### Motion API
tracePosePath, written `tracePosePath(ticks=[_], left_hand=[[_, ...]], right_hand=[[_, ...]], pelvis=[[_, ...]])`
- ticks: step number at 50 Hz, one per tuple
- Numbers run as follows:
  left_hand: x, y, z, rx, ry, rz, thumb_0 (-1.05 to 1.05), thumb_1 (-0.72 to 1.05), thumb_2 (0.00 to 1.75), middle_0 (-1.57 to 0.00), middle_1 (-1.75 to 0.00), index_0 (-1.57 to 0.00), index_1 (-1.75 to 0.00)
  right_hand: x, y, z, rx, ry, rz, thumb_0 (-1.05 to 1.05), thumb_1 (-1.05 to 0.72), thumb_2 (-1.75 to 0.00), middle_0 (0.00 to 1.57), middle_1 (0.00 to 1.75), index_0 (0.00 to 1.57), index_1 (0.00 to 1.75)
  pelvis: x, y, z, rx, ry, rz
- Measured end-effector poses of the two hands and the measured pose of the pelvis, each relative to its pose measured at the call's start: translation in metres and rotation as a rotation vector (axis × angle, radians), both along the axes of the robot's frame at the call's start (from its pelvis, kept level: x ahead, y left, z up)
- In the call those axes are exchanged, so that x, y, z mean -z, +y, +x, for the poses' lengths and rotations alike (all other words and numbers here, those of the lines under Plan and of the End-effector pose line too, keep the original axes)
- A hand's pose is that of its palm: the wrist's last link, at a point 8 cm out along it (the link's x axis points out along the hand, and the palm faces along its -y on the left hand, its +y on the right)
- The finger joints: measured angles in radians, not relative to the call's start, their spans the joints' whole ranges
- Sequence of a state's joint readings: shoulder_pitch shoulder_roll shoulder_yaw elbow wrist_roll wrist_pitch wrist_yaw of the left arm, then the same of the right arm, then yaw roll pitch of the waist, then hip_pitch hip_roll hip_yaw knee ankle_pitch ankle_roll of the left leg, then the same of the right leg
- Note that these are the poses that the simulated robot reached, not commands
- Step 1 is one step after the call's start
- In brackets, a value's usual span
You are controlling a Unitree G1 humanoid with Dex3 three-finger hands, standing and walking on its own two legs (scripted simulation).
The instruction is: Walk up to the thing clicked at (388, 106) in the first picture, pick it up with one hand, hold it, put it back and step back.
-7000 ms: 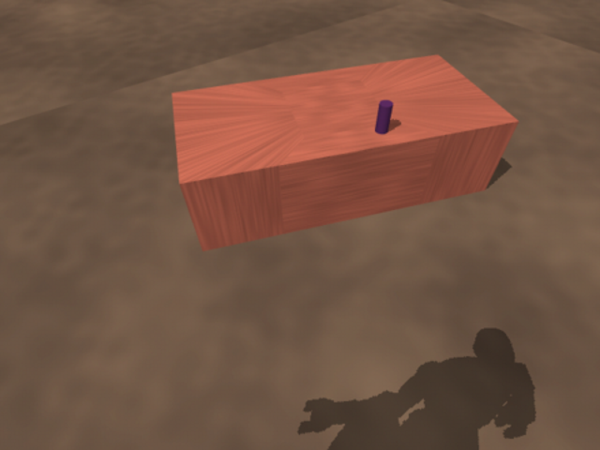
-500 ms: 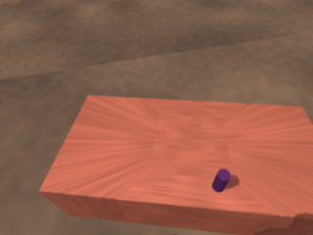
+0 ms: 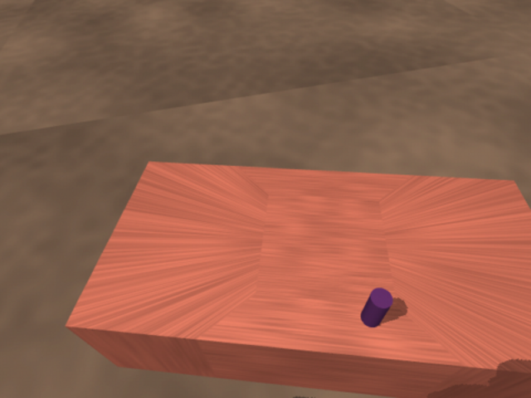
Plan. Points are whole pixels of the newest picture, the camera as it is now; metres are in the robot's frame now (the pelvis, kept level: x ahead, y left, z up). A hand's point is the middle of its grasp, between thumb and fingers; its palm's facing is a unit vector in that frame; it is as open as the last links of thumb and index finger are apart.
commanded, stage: stand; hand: right
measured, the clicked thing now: (375, 308) +0.41 -0.24 -0.33
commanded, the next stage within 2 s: go down in 0.46 s
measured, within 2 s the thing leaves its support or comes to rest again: neither
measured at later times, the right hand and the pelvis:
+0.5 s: hand out of the picture +0.07 -0.25 -0.16, palm faces -0.02 +0.94 -0.34, open 7.4 cm; pelvis +0.00 +0.00 +0.00, yaw +0 degrees
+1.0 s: hand out of the picture +0.14 -0.28 -0.14, palm faces +0.10 +0.94 -0.33, open 15.2 cm; pelvis -0.01 +0.01 -0.02, yaw -1 degrees
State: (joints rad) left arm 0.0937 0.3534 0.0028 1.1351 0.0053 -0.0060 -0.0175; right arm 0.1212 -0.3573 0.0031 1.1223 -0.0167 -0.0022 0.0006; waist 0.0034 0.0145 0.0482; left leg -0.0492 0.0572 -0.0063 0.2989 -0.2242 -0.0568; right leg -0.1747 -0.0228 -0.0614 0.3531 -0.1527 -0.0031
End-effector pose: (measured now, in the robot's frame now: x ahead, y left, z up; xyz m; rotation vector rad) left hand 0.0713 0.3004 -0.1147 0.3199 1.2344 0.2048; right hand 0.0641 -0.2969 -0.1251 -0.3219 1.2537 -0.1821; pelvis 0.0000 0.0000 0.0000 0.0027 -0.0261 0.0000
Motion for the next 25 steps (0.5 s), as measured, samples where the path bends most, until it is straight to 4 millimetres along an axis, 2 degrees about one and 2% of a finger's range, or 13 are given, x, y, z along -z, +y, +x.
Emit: tracePosePath(ticks=[25], left_hand=[[0.0010, -0.0003, 0.0040, 0.009, -0.014, -0.005, 0.00, 0.90, 0.90, -0.20, -0.30, -0.21, -0.30]], right_hand=[[-0.0028, 0.0003, -0.0016, 0.013, -0.010, -0.005, 0.00, -0.91, -0.90, 0.21, 0.29, 0.20, 0.30]], pelvis=[[-0.0003, 0.0018, 0.0006, 0.004, -0.005, -0.002]])
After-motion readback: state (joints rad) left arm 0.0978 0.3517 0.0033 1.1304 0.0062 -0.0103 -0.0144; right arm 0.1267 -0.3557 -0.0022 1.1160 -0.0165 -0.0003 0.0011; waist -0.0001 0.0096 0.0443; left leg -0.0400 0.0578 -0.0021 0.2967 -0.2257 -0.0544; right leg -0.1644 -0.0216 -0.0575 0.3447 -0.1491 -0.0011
